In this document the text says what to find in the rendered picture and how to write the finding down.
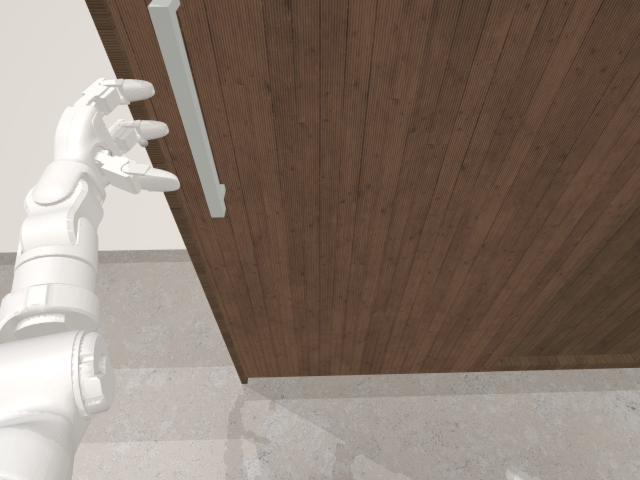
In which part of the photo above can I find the handle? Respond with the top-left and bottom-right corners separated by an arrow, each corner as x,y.
148,0 -> 226,218

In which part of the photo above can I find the left robot forearm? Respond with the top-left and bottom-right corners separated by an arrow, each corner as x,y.
0,160 -> 106,343

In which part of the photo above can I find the left robot hand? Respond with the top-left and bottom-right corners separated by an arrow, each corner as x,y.
54,78 -> 180,194

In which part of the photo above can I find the wardrobe door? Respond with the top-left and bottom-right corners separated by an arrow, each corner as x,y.
106,0 -> 640,378
503,196 -> 640,357

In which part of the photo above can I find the robot left upper arm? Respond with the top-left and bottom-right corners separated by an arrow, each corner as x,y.
0,329 -> 116,480

